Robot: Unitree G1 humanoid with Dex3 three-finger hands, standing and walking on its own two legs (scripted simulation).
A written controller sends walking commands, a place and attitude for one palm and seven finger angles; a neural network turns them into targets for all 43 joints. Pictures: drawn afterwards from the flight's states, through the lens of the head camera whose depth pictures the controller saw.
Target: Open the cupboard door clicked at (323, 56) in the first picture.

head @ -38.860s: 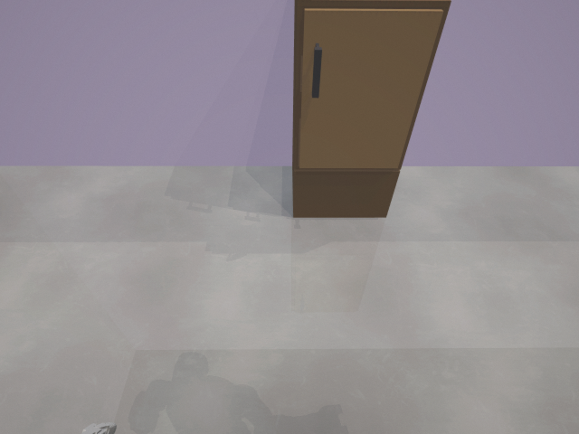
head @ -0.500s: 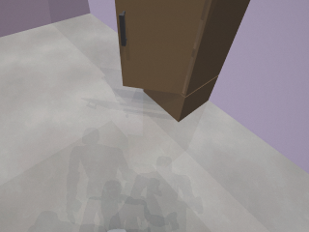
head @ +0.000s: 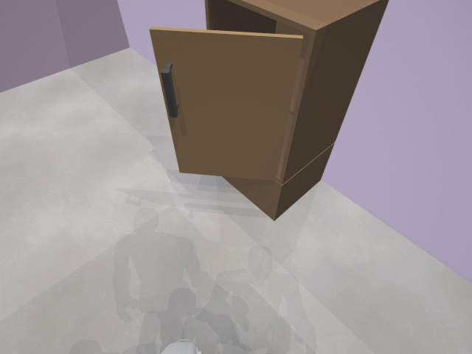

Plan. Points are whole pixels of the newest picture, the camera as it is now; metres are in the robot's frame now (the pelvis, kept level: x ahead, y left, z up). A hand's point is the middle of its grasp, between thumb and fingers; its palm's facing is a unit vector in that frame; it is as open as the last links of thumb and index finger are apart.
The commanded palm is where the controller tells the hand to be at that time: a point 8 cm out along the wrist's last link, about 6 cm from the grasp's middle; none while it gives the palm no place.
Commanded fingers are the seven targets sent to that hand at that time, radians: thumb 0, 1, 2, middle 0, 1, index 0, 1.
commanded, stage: take the last steps up to it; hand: left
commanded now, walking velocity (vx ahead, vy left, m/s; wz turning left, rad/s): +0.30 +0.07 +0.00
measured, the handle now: (171, 90) +0.82 +0.25 -0.03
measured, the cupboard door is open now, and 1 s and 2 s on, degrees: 41 41 41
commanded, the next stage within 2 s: come to a stop and stand still in 0.38 s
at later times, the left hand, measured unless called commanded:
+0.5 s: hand (134, 291) +0.26 +0.24 -0.17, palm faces -0.01 -0.98 -0.19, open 7.3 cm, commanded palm none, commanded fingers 0.00 0.90 0.90 -0.20 -0.30 -0.20 -0.30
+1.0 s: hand (143, 290) +0.27 +0.23 -0.19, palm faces -0.02 -0.97 -0.23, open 7.4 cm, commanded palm none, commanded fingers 0.00 0.90 0.90 -0.20 -0.30 -0.20 -0.30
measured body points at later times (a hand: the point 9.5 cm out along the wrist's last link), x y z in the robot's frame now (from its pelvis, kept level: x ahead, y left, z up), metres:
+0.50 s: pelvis +0.18 +0.06 -0.01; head +0.19 +0.07 +0.44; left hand +0.26 +0.30 -0.16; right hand +0.17 -0.17 -0.16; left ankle +0.17 +0.16 -0.75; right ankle +0.23 -0.06 -0.73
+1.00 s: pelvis +0.21 +0.04 -0.02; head +0.23 +0.05 +0.43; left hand +0.27 +0.28 -0.17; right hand +0.23 -0.20 -0.17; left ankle +0.17 +0.16 -0.75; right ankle +0.24 -0.06 -0.75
